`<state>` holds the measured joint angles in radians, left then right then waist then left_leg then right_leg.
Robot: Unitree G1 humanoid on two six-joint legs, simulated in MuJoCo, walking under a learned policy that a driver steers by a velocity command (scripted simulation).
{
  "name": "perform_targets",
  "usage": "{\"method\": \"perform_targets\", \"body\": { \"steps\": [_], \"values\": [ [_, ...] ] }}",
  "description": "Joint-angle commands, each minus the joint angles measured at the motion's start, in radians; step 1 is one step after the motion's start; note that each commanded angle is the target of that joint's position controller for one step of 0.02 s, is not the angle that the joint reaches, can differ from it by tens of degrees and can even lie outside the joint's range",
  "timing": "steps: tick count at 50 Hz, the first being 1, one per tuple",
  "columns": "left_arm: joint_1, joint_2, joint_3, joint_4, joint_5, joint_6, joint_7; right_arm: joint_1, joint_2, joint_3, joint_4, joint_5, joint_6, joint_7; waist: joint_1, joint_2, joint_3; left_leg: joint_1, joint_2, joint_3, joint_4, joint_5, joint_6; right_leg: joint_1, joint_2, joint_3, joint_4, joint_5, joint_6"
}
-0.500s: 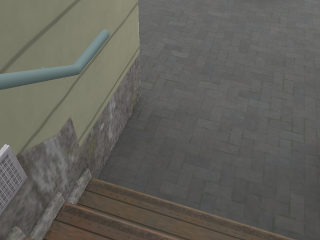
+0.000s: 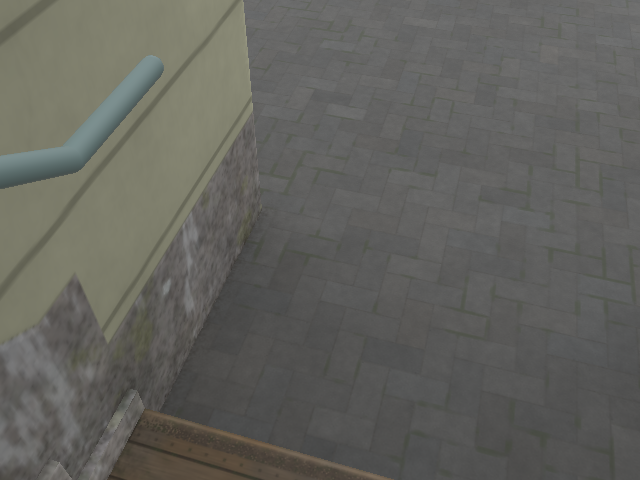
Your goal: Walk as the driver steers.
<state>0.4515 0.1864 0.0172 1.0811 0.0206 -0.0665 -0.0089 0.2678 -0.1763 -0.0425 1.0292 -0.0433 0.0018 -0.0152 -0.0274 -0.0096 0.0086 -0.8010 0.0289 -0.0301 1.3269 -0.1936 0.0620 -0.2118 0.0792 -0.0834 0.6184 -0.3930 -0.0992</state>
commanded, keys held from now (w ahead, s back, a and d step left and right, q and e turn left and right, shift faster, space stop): w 0.38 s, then w+e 0.52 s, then e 0.10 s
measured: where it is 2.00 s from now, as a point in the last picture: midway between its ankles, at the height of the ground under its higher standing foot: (336, 439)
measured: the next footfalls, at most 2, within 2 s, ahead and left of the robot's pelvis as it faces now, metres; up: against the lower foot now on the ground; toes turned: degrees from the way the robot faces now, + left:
left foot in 0.34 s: +0.35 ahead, +0.15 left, -0.17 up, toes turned +5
right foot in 0.88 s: +0.58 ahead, -0.08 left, -0.35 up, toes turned -17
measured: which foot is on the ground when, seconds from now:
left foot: up 0.00-0.32, down 0.34-0.88, up 0.90-1.00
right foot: down 0.00-0.34, up 0.36-0.86, down 0.88-1.00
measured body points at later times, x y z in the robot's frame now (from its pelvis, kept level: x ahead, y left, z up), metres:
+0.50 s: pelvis +0.29 +0.07 -0.17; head +0.30 +0.09 +0.28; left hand +0.26 +0.30 -0.33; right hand +0.32 -0.17 -0.31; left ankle +0.31 +0.15 -0.90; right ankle +0.26 -0.08 -0.75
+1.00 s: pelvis +0.59 +0.01 -0.35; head +0.59 +0.01 +0.10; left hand +0.66 +0.28 -0.49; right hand +0.57 -0.24 -0.49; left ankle +0.53 +0.16 -0.86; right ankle +0.54 -0.07 -1.07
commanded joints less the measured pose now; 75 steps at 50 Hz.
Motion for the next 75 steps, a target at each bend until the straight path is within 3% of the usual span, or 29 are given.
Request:
{"method": "perform_targets", "body": {
  "steps": [1, 3, 6, 11, 16, 18, 20, 21, 22, 24, 27, 30, 39, 41, 44, 45, 46, 48, 50, 51, 53, 56, 60, 61, 62, 63, 65, 70, 75],
  "values": [
    [-0.055, 0.169, 0.028, -0.067, -0.01, -0.025, 0.007, 0.198, -0.021, -0.012, 0.057, -0.017, 0.02, 0.03, -0.096, -0.114, 0.014, 0.379, -0.002, 0.046, -0.135, 0.397, -0.011, -0.366, -0.261, 0.226, -0.19, 0.554, -0.109],
    [0.041, 0.062, 0.002, -0.028, -0.028, -0.025, 0.026, -0.023, -0.08, -0.033, -0.019, 0.004, 0.001, 0.029, -0.022, -0.041, 0.127, -0.011, 0.054, -0.037, -0.367, 0.553, 0.02, -0.073, -0.231, 0.284, -0.118, 0.266, -0.113],
    [0.057, 0.081, 0.002, -0.028, 0.004, -0.033, 0.039, -0.203, -0.057, -0.016, -0.062, -0.017, -0.04, 0.037, 0.048, -0.012, 0.14, 0.101, 0.034, 0.011, -0.612, 0.748, 0.002, -0.125, -0.211, 0.297, -0.048, 0.039, -0.118],
    [0.127, 0.098, 0.008, -0.001, 0.035, -0.031, 0.036, -0.371, -0.086, -0.007, -0.155, 0.049, -0.044, 0.042, 0.173, -0.035, 0.244, 0.178, 0.05, 0.025, -0.862, 0.622, -0.021, -0.046, -0.208, 0.301, 0.108, 0.157, -0.119],
    [0.148, 0.133, 0.019, 0.031, 0.033, 0.017, 0.052, 0.12, -0.15, -0.034, -0.014, 0.031, -0.045, 0.01, 0.027, 0.042, -0.006, 0.745, 0.027, 0.129, -1.094, 0.528, 0.006, 0.013, -0.145, 0.188, 0.703, 0.535, -0.093],
    [0.28, 0.05, 0.022, 0.029, -0.027, 0.014, 0.048, 0.347, -0.252, -0.056, 0.029, -0.009, -0.053, 0.034, -0.016, 0.248, -0.224, 1.382, 0.305, -0.106, -0.561, 1.146, 0.141, -0.578, 0.028, 0.124, 1.433, -0.627, -0.02],
    [0.086, 0.11, 0.02, -0.068, -0.037, 0.007, 0.055, 0.358, -0.274, -0.073, 0.023, 0.03, -0.04, 0.034, -0.076, 0.227, -0.225, 1.299, 0.457, -0.358, -0.843, 0.25, 0.282, -0.882, -0.06, 0.127, 1.269, -0.344, -0.006],
    [-0.04, 0.072, -0.004, -0.149, 0.016, -0.027, -0.036, 0.274, -0.165, -0.015, -0.009, -0.134, -0.048, 0.111, -0.113, 0.043, -0.116, 1.055, 0.311, -0.301, -0.938, -0.298, 0.202, -0.835, -0.084, 0.209, 1.304, -0.102, -0.027],
    [-0.031, 0.074, 0.014, -0.119, 0.02, -0.053, -0.04, 0.137, -0.163, -0.016, -0.033, -0.12, -0.082, 0.118, -0.027, 0.049, 0.091, 0.728, 0.28, -0.284, -0.963, -0.224, 0.231, -0.831, -0.118, 0.26, 1.052, 0.191, -0.032],
    [0.009, 0.068, 0.024, -0.074, 0.075, -0.042, -0.053, 0.104, -0.045, 0.027, -0.026, -0.111, -0.131, 0.092, 0.059, 0.03, 0.085, 0.416, 0.24, -0.165, -0.99, -0.096, 0.207, -0.624, -0.156, 0.301, 0.768, 0.425, -0.069],
    [0.063, 0.022, 0.006, -0.029, 0.089, -0.02, -0.07, 0.097, -0.076, 0.034, -0.012, -0.099, -0.164, 0.06, 0.112, 0.065, -0.008, 0.363, 0.24, -0.108, -0.944, 0.06, 0.247, -0.565, -0.144, 0.306, 0.684, 0.531, -0.025],
    [-0.106, 0.017, -0.019, -0.089, 0.08, -0.021, -0.062, 0.18, 0.062, 0.081, 0.026, -0.082, -0.179, 0.014, 0.036, -0.031, -0.015, 0.453, 0.186, 0.069, -0.807, 0.162, 0.164, -0.566, -0.204, 0.317, 0.186, 0.883, 0.032],
    [-0.341, 0.097, -0.007, -0.174, 0.064, -0.005, -0.051, 0.361, -0.06, 0.06, 0.068, -0.068, -0.121, 0.022, -0.014, -0.005, 0.112, 0.531, 0.241, 0.051, -0.561, 0.142, 0.121, -0.326, -0.156, 0.065, 0.053, 0.619, 0.072],
    [-0.326, 0.139, 0.008, -0.168, 0.068, -0.011, -0.051, 0.262, -0.122, 0.031, 0.022, -0.016, -0.105, 0.024, -0.005, 0.002, 0.158, 0.578, 0.236, 0.071, -0.453, 0.198, 0.079, -0.268, -0.161, 0.064, -0.117, 0.402, 0.061],
    [0.173, 0.232, 0.072, 0.007, 0.062, -0.041, -0.031, 0.208, -0.215, -0.001, 0.012, -0.076, -0.073, 0.082, 0.183, -0.093, 0.029, 0.416, 0.131, 0.14, 0.142, 0.317, 0.047, 0.351, -0.078, -0.072, -0.306, 0.667, -0.014],
    [0.408, 0.328, 0.097, 0.075, 0.088, -0.032, -0.028, 0.353, -0.032, 0.031, 0.027, -0.082, -0.082, 0.119, 0.176, -0.33, -0.219, 0.028, -0.038, 0.171, 0.735, -0.59, -0.062, 0.844, -0.258, 0.176, 0.058, 1.408, -0.298],
    [0.562, 0.362, 0.112, 0.107, 0.089, -0.051, -0.032, 0.152, -0.021, 0.037, -0.103, -0.035, -0.107, 0.141, 0.291, -0.187, -0.345, -0.313, -0.087, 0.064, 0.852, -0.663, -0.122, 1.145, -0.359, 0.401, 0.087, 1.488, -0.377],
    [0.33, 0.24, 0.085, 0.05, 0.054, -0.072, -0.026, -0.231, -0.117, 0.015, -0.311, 0.03, -0.164, 0.109, 0.275, 0.081, -0.074, -0.688, 0.038, -0.097, 0.514, -0.566, -0.15, 0.912, -0.479, 0.57, 0.032, 0.831, -0.283],
    [-0.101, 0.03, -0.013, -0.084, 0.07, -0.058, -0.044, -0.038, -0.113, 0.003, -0.243, -0.025, -0.145, 0.049, 0.007, 0.107, 0.125, -0.224, 0.164, -0.144, 0.033, -0.179, -0.031, 0.021, -0.412, 0.388, -0.1, 0.696, -0.212],
    [-0.272, 0.055, -0.018, -0.181, 0.047, -0.066, -0.038, 0.027, -0.08, 0.012, -0.206, -0.036, -0.13, 0.035, -0.041, 0.021, 0.169, 0.11, 0.166, -0.093, -0.239, 0.053, -0.03, -0.383, -0.334, 0.277, -0.189, 0.685, -0.225],
    [-0.29, 0.155, 0.008, -0.229, 0.079, -0.081, -0.035, 0.124, -0.015, 0.042, -0.195, -0.057, -0.1, 0.061, -0.119, -0.047, 0.037, 0.634, 0.039, 0.071, -0.117, 0.365, -0.044, -0.782, -0.151, 0.202, -0.07, 0.522, -0.163],
    [-0.176, 0.187, 0.013, -0.258, 0.059, -0.126, 0.015, 0.065, -0.158, 0.025, -0.177, -0.015, -0.101, 0.059, 0.033, 0.072, 0.062, 0.611, 0.06, 0.003, -0.71, 0.861, -0.107, -0.643, -0.009, 0.115, 0.197, -0.114, -0.015],
    [0.088, 0.201, -0.013, -0.215, -0.006, -0.045, -0.004, -0.072, -0.208, 0.003, -0.211, -0.026, -0.068, 0.08, 0.092, 0.042, 0.125, 0.53, 0.097, -0.009, -1.198, 0.746, -0.05, -0.213, -0.155, 0.505, 0.387, 0.041, -0.048],
    [0.077, 0.202, -0.019, -0.224, 0.024, -0.023, -0.019, 0.006, -0.259, -0.03, -0.186, 0.0, -0.074, 0.067, 0.045, 0.03, 0.046, 0.731, 0.087, 0.044, -1.078, 0.782, -0.004, -0.263, -0.117, 0.473, 0.529, 0.163, -0.009],
    [-0.004, 0.073, 0.005, -0.244, -0.069, 0.014, 0.039, 0.097, -0.21, -0.036, -0.178, 0.06, -0.071, 0.054, -0.005, 0.131, -0.068, 0.837, 0.167, -0.05, -1.006, 1.215, -0.004, -0.329, 0.009, 0.319, 0.878, -0.153, 0.036],
    [0.207, 0.036, -0.002, -0.202, -0.097, 0.03, 0.046, 0.235, -0.284, -0.048, -0.14, 0.042, -0.07, 0.052, -0.005, 0.31, -0.355, 1.392, 0.366, -0.067, -0.586, 1.63, 0.118, -0.708, 0.089, 0.233, 1.373, -0.679, 0.122],
    [0.035, 0.058, -0.005, -0.29, -0.119, 0.033, 0.065, 0.278, -0.241, -0.046, -0.121, 0.05, -0.043, 0.051, -0.089, 0.199, -0.427, 1.35, 0.447, -0.238, -0.631, 1.265, 0.193, -0.931, -0.016, 0.235, 1.572, -0.556, 0.191],
    [-0.336, 0.054, -0.012, -0.484, -0.091, 0.144, 0.11, 0.046, -0.216, 0.0, -0.206, 0.01, 0.017, -0.048, 0.012, 0.091, -0.021, 0.534, 0.386, -0.264, -0.959, 0.271, 0.183, -0.849, -0.056, 0.192, 1.431, -0.102, 0.182],
    [-0.375, -0.01, -0.018, -0.55, -0.048, 0.15, 0.073, 0.041, -0.116, 0.064, -0.279, 0.02, 0.016, -0.111, 0.045, 0.092, -0.02, 0.409, 0.267, -0.092, -0.917, 0.238, 0.156, -0.729, -0.05, 0.197, 1.136, 0.324, 0.231]
  ]
}}
Keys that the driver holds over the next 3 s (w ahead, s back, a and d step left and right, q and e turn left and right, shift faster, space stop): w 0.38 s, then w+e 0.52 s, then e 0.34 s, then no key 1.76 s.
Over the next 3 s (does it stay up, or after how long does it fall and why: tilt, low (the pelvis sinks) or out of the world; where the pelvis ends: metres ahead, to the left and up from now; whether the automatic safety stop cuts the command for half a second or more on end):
stays up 0.87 -0.07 -0.51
